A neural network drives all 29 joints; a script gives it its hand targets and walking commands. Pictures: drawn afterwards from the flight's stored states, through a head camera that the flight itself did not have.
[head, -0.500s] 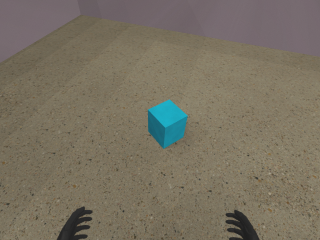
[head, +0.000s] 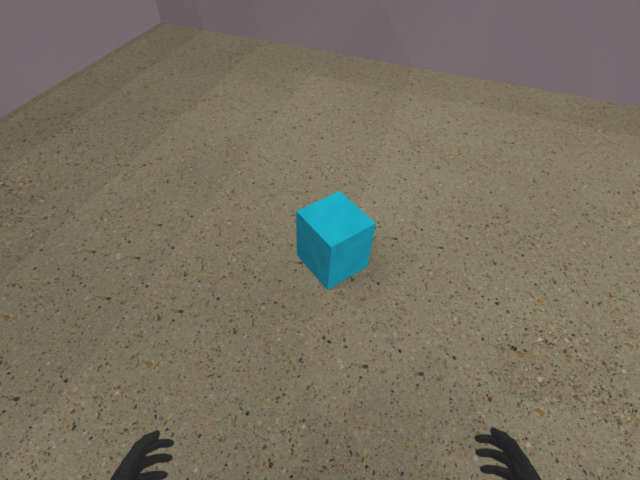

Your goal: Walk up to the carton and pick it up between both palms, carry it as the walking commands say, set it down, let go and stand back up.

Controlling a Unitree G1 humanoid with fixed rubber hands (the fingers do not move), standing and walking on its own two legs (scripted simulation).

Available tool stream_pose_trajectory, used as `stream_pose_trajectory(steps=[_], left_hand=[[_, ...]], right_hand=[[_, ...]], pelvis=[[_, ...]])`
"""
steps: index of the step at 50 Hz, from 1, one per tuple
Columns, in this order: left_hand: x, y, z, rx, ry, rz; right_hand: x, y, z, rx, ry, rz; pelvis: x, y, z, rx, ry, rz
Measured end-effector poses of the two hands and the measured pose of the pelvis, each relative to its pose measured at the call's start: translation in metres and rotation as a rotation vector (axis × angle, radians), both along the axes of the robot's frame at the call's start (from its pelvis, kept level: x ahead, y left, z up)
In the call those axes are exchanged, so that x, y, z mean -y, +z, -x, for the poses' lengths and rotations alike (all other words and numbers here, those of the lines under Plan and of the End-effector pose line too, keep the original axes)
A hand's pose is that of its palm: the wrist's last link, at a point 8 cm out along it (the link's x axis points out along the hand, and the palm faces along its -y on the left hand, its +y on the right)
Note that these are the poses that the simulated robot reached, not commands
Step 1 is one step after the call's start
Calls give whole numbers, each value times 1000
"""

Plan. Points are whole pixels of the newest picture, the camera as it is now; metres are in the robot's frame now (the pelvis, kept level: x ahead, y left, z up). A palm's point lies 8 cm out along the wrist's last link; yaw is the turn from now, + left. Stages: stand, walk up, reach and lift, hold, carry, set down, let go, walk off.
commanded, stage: stand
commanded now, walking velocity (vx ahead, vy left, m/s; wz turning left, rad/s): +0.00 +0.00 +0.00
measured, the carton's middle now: (333, 240) +1.05 -0.06 -0.63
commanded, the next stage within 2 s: walk up in 1.84 s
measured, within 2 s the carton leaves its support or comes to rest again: neither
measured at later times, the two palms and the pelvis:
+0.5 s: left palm out of the picture +0.13 +0.26 -0.10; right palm out of the picture +0.14 -0.29 -0.08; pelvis +0.00 +0.00 +0.00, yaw +0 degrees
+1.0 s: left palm out of the picture +0.09 +0.27 -0.11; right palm out of the picture +0.11 -0.29 -0.09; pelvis -0.01 +0.00 +0.01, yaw +0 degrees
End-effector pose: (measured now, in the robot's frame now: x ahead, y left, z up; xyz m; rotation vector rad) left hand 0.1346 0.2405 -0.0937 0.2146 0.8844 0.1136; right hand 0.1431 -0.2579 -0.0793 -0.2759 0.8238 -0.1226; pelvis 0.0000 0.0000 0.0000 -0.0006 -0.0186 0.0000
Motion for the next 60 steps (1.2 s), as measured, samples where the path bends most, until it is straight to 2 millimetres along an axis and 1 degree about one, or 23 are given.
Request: stream_pose_trajectory(steps=[5, 10, 19, 31, 49, 60], left_hand=[[-11, 1, 1, -8, -6, -29], [-17, 1, 1, -19, -7, -46], [-20, -2, 3, -42, -3, -51], [-22, -7, 13, -79, 8, -53], [-26, -11, 41, -155, 23, -51], [-27, -12, 53, -199, 32, -49]], right_hand=[[18, 5, 0, -4, 13, 54], [26, 6, 0, -15, 15, 76], [28, 3, 2, -34, 9, 78], [31, -1, 10, -62, -2, 80], [36, -6, 36, -135, -26, 81], [39, -8, 50, -184, -41, 82]], pelvis=[[0, 0, -1, -2, 0, 0], [0, 0, -3, -5, 0, 0], [0, 0, -4, -6, 0, 0], [0, 0, -1, -1, 0, 0], [0, 5, 11, -5, 0, 0], [0, 10, 17, -19, 0, -1]])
